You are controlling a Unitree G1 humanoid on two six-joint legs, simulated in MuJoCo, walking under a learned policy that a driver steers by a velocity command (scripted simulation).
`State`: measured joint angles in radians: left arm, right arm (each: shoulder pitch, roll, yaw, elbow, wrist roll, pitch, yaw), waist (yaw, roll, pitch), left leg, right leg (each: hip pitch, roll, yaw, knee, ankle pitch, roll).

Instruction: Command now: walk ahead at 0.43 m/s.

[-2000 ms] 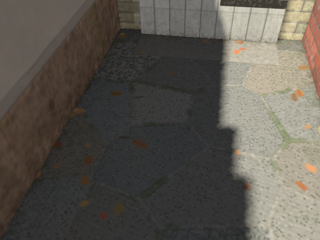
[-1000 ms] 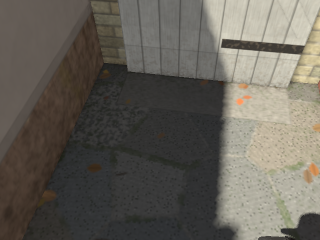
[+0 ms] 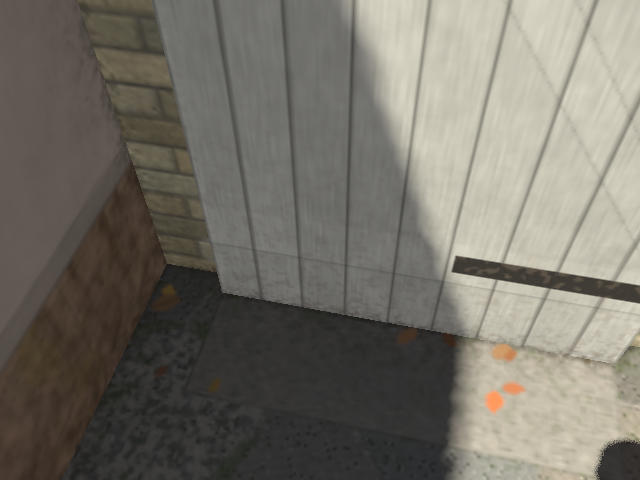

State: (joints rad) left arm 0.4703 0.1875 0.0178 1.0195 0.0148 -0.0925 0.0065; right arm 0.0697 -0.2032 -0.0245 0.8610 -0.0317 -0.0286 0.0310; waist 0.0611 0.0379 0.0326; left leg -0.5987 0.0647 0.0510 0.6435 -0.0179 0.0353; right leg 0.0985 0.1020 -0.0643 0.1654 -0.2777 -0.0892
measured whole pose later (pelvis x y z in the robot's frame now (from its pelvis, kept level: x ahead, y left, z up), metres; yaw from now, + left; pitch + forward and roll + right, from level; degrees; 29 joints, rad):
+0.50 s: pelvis +0.16 +0.03 +0.00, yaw +0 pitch -1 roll +1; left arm 0.19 0.19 0.01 1.03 0.02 0.01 0.04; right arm 0.25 -0.20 -0.01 1.05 -0.01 -0.06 -0.01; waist -0.01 -0.03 0.03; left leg -0.20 -0.07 0.09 0.37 -0.15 0.09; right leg -0.30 -0.05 0.01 0.58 -0.27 0.00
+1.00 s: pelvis +0.20 -0.01 +0.01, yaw +1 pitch -2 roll +0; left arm 0.27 0.16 -0.03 1.11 -0.01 -0.07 0.02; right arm 0.22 -0.21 0.02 1.17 0.00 -0.05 0.00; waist -0.02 0.00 0.03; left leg -0.12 -0.01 0.05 0.36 -0.20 0.02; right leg -0.13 0.00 -0.03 0.38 -0.21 -0.02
